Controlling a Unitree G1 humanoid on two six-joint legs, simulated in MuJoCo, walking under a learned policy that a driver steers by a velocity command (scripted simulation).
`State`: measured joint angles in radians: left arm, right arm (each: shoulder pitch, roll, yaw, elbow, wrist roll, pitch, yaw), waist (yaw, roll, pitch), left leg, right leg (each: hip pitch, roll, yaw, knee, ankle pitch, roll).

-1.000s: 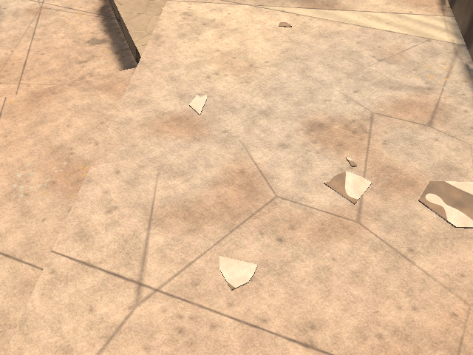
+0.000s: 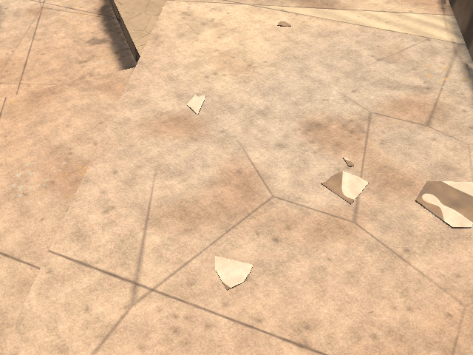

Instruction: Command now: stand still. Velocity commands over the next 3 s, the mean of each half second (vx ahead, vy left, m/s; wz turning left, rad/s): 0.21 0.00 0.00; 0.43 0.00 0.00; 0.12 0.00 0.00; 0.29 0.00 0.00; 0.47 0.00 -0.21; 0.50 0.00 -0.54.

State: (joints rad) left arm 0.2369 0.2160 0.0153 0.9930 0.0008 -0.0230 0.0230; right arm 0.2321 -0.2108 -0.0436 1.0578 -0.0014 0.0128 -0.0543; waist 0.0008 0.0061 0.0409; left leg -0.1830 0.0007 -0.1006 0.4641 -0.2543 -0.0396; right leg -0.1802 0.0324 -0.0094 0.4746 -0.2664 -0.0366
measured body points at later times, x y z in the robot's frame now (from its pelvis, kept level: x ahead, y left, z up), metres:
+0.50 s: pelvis +0.08 +0.06 +0.00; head +0.08 +0.08 +0.45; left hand +0.11 +0.33 -0.15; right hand +0.08 -0.21 -0.13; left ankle +0.05 +0.15 -0.74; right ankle +0.01 -0.08 -0.67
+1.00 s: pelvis +0.34 +0.02 -0.01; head +0.38 +0.01 +0.44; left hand +0.51 +0.27 -0.12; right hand +0.31 -0.24 -0.16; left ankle +0.16 +0.16 -0.63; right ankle +0.43 -0.07 -0.74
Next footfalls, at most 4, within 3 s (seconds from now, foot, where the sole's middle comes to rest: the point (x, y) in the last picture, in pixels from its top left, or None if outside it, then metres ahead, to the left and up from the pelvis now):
0.42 left None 0.10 0.15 -0.78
0.90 right None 0.47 -0.07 -0.78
1.32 left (195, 338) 0.56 0.16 -0.78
2.18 left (200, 244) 0.88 0.16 -0.78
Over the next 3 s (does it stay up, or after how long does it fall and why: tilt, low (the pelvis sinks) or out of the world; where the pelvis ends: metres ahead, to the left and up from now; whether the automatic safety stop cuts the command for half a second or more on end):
stays up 1.11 -0.07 0.01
